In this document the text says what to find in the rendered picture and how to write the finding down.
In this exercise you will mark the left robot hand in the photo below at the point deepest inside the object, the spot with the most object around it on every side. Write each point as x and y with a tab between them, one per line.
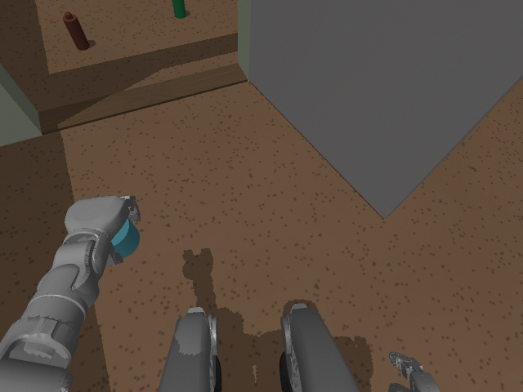
106	214

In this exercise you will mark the left robot arm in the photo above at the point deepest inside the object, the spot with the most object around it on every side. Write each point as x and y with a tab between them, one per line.
37	348

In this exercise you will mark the right robot hand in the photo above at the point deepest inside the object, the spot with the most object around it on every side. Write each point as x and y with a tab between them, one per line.
411	369

